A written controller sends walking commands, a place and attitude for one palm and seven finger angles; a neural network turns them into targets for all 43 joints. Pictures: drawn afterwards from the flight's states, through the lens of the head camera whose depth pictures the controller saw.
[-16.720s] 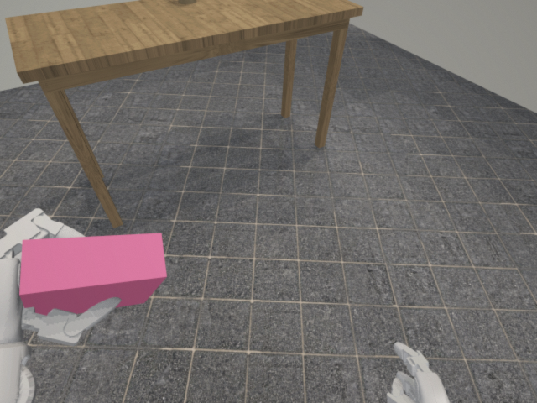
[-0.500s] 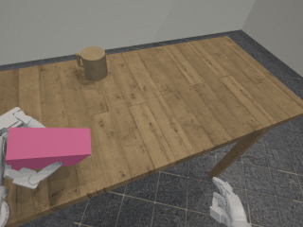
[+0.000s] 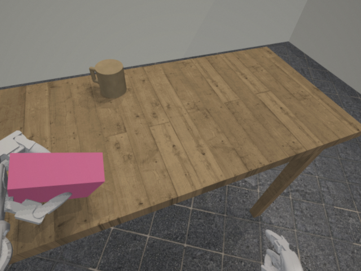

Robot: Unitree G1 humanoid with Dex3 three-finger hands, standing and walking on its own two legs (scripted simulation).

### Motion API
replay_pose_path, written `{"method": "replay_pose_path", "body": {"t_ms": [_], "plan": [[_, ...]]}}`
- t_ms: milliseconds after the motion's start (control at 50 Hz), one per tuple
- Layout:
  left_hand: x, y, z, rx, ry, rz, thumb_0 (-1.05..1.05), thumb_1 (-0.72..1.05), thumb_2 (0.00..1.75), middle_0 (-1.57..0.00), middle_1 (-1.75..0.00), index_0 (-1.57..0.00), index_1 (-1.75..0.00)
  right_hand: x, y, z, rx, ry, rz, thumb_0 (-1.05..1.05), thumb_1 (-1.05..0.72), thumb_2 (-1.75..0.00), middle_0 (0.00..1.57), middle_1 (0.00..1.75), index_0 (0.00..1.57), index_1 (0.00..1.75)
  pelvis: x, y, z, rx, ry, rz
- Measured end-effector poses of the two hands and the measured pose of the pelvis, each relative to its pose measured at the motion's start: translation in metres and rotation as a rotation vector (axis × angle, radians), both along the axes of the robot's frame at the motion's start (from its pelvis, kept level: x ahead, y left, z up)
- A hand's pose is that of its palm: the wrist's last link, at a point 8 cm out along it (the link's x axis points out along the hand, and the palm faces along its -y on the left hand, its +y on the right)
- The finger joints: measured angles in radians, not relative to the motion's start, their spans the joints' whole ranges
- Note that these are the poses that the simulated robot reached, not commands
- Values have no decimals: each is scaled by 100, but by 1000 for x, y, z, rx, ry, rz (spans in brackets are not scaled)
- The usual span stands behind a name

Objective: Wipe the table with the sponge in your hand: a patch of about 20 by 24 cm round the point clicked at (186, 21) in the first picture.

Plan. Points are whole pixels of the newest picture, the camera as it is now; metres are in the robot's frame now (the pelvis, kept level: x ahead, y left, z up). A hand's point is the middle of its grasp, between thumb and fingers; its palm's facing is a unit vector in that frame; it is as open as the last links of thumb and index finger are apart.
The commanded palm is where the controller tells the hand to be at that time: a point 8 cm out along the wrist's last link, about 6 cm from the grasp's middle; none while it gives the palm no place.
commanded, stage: come to a stop and stand still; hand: left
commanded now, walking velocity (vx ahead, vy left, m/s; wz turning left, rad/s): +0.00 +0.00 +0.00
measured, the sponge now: (69, 178) +0.24 +0.23 +0.12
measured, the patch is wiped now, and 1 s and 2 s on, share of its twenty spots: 0.00 0.00 0.00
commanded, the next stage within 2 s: look again from close up in 0.08 s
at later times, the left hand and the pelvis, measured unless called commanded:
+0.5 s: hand (37, 164) +0.24 +0.26 +0.16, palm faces +0.38 -0.85 -0.37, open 9.5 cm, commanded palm +0.18 +0.29 +0.18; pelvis +0.02 +0.01 +0.00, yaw +0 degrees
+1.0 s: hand (31, 188) +0.20 +0.26 +0.14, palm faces +0.35 -0.84 -0.41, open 9.5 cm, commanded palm +0.15 +0.29 +0.18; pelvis -0.01 +0.01 +0.00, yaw +0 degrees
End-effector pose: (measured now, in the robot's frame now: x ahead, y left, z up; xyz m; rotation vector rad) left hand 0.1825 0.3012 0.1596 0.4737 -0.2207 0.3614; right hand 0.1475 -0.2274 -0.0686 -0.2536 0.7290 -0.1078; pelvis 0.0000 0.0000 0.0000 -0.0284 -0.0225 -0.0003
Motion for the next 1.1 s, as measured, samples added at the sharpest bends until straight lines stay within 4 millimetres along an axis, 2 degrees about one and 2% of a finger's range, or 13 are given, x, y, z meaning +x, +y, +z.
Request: {"method": "replay_pose_path", "body": {"t_ms": [120,200,320,460,600,660,720,760,840,880,920,1040,1100], "plan": [[9,-8,22,2,-110,-30,-1,-44,101,-80,-135,-81,-134,21,4,7,3,-47,24,1,-90,-90,20,30,20,30,6,5,1,1,5,-2],[15,-12,15,-6,-64,-69,-1,-44,101,-80,-135,-81,-134,36,10,12,19,-81,15,1,-90,-90,20,30,20,30,12,8,2,2,14,-8],[19,-1,-1,-19,22,-42,-1,-44,101,-80,-135,-81,-134,48,19,16,20,-82,21,1,-90,-90,20,30,20,30,17,10,3,5,16,-6],[16,1,11,-22,-40,-36,-1,-44,101,-80,-135,-81,-135,52,27,15,11,-66,53,1,-90,-90,20,30,20,30,17,13,2,3,13,1],[13,3,14,-15,-43,-38,-1,-44,101,-80,-135,-80,-135,47,30,14,27,-63,38,1,-90,-90,20,30,20,30,15,16,3,3,10,0],[23,23,33,140,-107,-29,-1,-44,101,-80,-135,-81,-135,41,32,8,5,-38,90,1,-90,-90,20,30,20,30,7,13,1,4,23,4],[27,37,35,92,-140,30,-1,-44,101,-80,-135,-80,-135,32,30,7,36,-42,78,1,-90,-90,20,30,20,30,1,13,0,11,20,-14],[23,27,29,52,-124,17,-1,-44,101,-79,-136,-80,-135,25,28,6,57,-65,62,1,-90,-90,20,30,20,30,-2,16,-1,14,15,-19],[6,-12,12,-9,-48,-101,-1,-43,101,-79,-137,-79,-136,10,22,4,76,-77,22,1,-90,-90,20,30,20,30,-4,18,-2,11,5,-20],[-3,-22,5,-19,-12,-142,-1,-43,101,-79,-137,-79,-136,3,20,3,68,-66,5,1,-90,-90,20,30,20,30,-5,16,-2,9,1,-16],[-10,-21,1,-8,8,-141,-1,-44,101,-79,-136,-80,-136,-3,17,3,52,-47,-5,1,-90,-90,20,30,20,30,-6,13,-1,6,-1,-12],[-18,11,4,5,-34,9,-1,-44,101,-79,-136,-80,-136,-8,8,4,2,-13,14,1,-90,-90,20,30,20,30,-10,6,0,-4,-7,1],[-16,11,9,-21,-83,39,-1,-44,101,-79,-137,-80,-136,-3,7,7,-6,-26,30,1,-90,-90,20,30,20,30,-11,6,1,-6,-10,0]]}}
